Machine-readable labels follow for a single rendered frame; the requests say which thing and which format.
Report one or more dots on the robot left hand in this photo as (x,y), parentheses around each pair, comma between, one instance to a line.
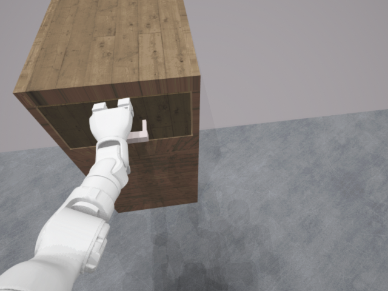
(117,122)

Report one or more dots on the drawer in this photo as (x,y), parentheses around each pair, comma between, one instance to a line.
(167,115)

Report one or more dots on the handle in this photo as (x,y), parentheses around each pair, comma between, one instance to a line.
(140,136)

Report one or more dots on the cabinet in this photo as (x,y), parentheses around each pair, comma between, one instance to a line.
(88,50)

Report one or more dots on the left robot forearm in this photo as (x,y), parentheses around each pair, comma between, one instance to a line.
(101,187)

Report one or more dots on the left robot upper arm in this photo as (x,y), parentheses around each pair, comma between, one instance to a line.
(73,244)

